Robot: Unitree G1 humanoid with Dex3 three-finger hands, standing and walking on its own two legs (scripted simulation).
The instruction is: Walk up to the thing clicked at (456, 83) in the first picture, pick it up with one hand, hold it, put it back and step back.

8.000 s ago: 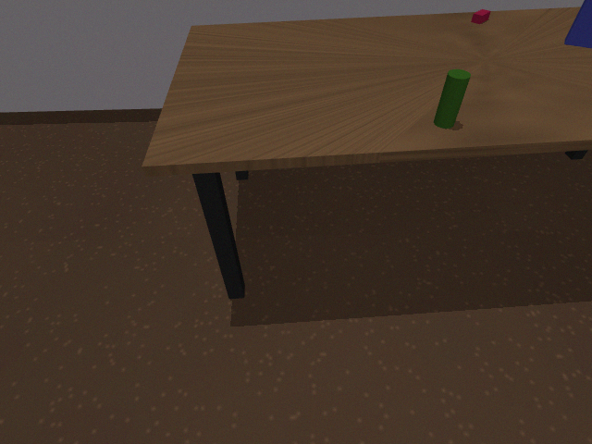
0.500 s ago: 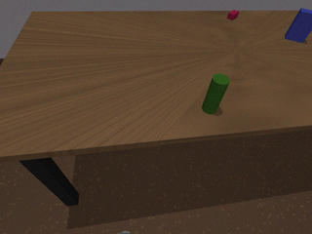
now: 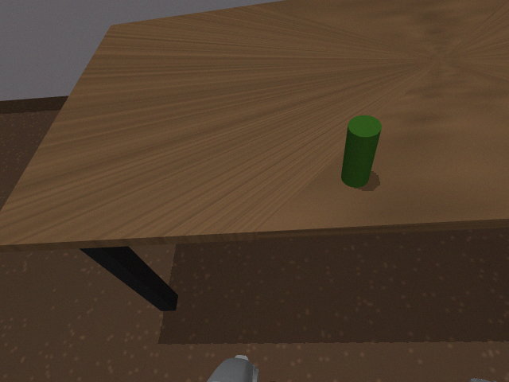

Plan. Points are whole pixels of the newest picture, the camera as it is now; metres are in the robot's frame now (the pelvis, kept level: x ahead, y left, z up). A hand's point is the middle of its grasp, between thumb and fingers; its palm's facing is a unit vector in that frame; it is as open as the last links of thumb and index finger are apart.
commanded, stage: walk up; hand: right
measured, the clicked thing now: (359, 153) +0.49 -0.15 +0.03
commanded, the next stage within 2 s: stand in 1.84 s
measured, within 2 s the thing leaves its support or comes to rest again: neither
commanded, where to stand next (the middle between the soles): +0.07 +0.07 m, yaw +0 degrees
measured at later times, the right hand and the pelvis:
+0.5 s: hand out of the picture +0.11 -0.19 -0.13, palm faces -0.05 +0.92 -0.39, open 7.4 cm; pelvis -0.01 +0.07 +0.00, yaw +2 degrees
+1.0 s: hand out of the picture +0.08 -0.19 -0.13, palm faces +0.00 +0.94 -0.34, open 7.4 cm; pelvis +0.00 +0.07 +0.02, yaw +0 degrees
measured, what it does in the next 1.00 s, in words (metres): steps on the spot: left foot, then right foot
